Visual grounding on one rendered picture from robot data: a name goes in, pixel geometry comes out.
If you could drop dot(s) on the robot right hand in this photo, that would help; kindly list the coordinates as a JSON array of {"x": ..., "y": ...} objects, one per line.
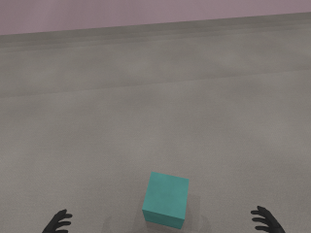
[{"x": 273, "y": 226}]

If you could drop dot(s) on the robot left hand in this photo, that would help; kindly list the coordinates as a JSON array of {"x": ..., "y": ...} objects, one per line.
[{"x": 54, "y": 223}]

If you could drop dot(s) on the carton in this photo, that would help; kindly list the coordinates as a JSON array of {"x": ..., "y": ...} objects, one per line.
[{"x": 165, "y": 201}]

